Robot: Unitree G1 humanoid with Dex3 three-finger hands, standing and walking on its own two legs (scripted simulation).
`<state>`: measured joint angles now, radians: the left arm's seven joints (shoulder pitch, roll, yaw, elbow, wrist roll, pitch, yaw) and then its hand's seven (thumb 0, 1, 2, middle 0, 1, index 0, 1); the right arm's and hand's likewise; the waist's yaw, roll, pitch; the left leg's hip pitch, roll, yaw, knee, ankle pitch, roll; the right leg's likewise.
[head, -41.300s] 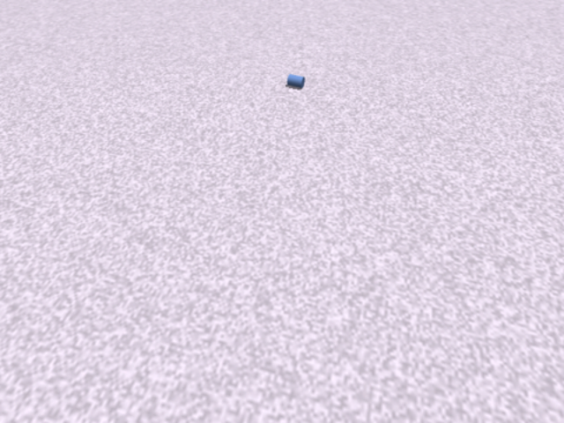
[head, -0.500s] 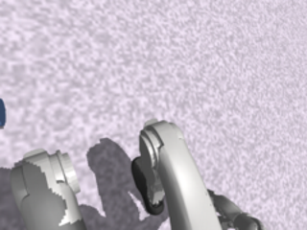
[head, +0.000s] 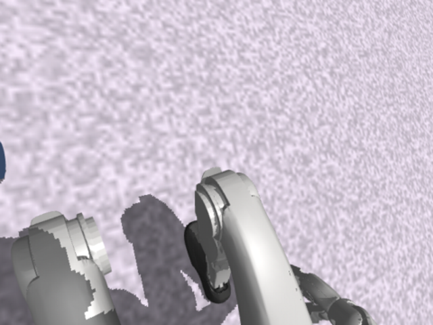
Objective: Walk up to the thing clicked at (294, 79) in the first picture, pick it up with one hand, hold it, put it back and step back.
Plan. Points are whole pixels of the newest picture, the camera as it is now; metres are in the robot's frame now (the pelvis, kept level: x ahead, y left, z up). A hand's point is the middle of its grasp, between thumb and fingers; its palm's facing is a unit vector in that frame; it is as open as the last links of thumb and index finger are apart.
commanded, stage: close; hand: left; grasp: from above
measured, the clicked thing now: out of the picture +0.43 +0.32 -0.26
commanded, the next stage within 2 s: go down in 1.22 s
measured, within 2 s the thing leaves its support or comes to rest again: neither
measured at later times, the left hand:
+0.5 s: hand out of the picture +0.41 +0.31 -0.23, palm faces -0.46 -0.06 -0.89, open 11.3 cm
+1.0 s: hand out of the picture +0.41 +0.31 -0.23, palm faces -0.47 -0.06 -0.88, open 11.9 cm
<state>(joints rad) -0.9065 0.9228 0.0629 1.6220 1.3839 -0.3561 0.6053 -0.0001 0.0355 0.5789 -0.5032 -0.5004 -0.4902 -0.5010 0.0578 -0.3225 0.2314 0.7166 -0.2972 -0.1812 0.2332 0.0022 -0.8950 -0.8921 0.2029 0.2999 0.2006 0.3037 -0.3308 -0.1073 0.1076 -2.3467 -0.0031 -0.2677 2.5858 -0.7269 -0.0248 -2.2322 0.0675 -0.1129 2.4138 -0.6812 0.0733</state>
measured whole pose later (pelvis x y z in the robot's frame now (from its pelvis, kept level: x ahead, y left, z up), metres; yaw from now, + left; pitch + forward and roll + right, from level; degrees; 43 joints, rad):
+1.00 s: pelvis +0.00 +0.00 +0.00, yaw +0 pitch +27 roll -13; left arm -0.90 0.91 0.04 1.62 1.38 -0.36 0.62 0.00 -0.09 0.68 -0.38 -0.64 -0.37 -0.63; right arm 0.05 -0.33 0.24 0.73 -0.31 -0.18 0.23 0.00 -0.89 -0.89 0.20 0.30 0.20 0.30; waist -0.33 -0.11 0.11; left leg -2.34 0.00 -0.27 2.58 -0.73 -0.03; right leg -2.23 0.07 -0.12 2.41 -0.68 0.07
